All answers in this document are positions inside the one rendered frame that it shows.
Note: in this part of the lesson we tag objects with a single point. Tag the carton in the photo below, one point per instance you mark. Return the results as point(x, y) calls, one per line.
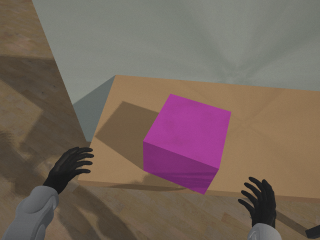
point(185, 143)

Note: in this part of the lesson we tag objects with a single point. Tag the right robot forearm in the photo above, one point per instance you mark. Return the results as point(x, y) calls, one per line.
point(261, 231)

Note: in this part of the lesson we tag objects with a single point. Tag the table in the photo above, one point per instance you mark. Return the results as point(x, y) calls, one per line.
point(273, 134)

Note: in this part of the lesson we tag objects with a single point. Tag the right robot hand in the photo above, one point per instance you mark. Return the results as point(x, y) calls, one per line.
point(264, 210)

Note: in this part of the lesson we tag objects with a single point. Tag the left robot forearm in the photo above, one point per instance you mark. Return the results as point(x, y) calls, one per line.
point(33, 215)

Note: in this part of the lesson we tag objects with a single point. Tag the left robot hand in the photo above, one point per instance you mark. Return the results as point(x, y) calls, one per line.
point(65, 170)

